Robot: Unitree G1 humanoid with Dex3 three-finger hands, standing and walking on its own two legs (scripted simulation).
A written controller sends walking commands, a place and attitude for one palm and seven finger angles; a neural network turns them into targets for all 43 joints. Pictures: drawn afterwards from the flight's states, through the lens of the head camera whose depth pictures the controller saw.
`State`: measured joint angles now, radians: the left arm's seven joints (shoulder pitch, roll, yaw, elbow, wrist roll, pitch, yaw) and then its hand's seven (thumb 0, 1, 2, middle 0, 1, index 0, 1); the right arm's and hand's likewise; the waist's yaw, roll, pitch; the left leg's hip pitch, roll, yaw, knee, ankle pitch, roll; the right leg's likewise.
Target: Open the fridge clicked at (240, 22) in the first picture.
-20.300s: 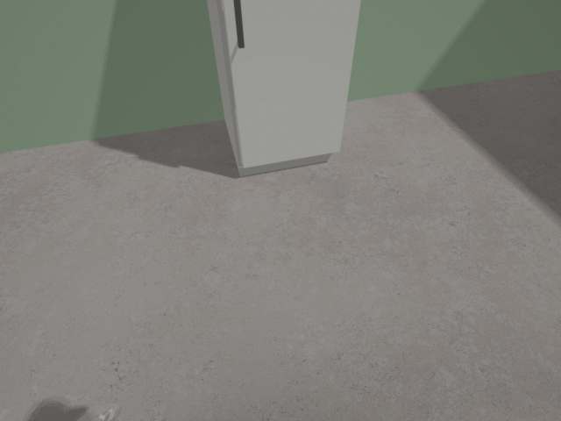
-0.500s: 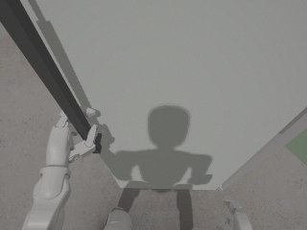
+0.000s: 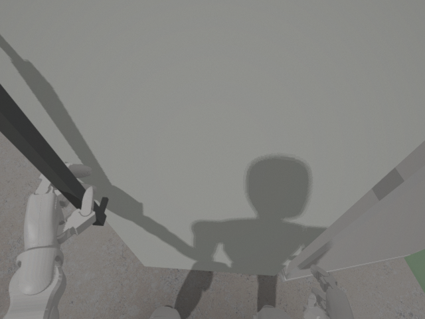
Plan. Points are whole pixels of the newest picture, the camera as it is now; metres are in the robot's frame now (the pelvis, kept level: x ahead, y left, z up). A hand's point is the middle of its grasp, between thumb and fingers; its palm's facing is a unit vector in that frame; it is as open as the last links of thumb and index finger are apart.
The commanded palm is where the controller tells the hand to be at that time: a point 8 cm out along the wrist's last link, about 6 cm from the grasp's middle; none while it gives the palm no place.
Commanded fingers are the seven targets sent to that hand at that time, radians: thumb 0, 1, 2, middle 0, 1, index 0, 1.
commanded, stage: stop walking and hold the door back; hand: left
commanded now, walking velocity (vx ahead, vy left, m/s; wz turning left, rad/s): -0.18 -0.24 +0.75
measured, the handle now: (58, 156) +0.31 +0.26 +0.16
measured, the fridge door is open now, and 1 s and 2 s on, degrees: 76 74 76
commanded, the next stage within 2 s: loosen the grip on the handle in 1.54 s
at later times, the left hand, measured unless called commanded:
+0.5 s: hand (85, 233) +0.22 +0.22 +0.07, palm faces +0.50 -0.82 -0.28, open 5.7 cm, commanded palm +0.22 +0.28 +0.06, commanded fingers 0.00 0.90 0.90 -0.45 -1.40 -0.45 -1.40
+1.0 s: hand (93, 192) +0.29 +0.23 +0.08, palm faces +0.51 -0.83 -0.23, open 5.7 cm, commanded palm +0.24 +0.28 +0.06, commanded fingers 0.00 0.90 0.90 -0.45 -1.40 -0.45 -1.40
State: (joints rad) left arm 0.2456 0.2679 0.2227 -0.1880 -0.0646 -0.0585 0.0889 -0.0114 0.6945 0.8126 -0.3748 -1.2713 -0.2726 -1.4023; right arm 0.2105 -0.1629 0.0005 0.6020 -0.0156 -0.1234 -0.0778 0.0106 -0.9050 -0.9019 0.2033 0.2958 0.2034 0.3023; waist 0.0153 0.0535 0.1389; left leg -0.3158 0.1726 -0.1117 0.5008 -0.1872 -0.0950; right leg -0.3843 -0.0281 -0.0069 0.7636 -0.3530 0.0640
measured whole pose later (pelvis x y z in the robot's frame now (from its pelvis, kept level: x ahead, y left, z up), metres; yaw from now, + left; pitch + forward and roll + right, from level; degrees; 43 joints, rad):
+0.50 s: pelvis -0.09 -0.10 +0.00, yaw +12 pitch -1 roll +4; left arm -0.43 0.34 0.21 0.73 -0.02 -0.22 0.09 -0.02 0.61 0.84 -0.43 -1.38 -0.44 -1.40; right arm 0.17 -0.33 -0.03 0.70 0.02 -0.08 -0.09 0.01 -0.91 -0.90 0.20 0.30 0.20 0.30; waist 0.04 -0.03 0.08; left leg -0.32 0.00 0.05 0.74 -0.45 0.00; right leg -0.35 -0.15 -0.15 0.54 -0.17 -0.02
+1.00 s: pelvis -0.10 -0.10 +0.00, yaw +8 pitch -2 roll +2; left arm -0.75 0.50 0.41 1.19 -0.02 -0.18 0.04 -0.01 0.64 0.80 -0.34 -1.25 -0.43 -1.40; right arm 0.27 -0.31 0.02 0.82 0.05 -0.10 -0.09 0.01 -0.91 -0.90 0.20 0.30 0.20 0.30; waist -0.09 0.03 0.16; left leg -0.48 0.04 0.01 1.05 -0.40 -0.02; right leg -0.28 0.00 -0.07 0.55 -0.24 -0.06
